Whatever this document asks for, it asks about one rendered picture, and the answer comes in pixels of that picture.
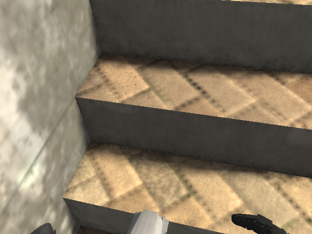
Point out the left robot thigh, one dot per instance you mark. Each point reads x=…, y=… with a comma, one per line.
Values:
x=149, y=222

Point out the right robot hand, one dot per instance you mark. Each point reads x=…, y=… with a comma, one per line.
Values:
x=257, y=223

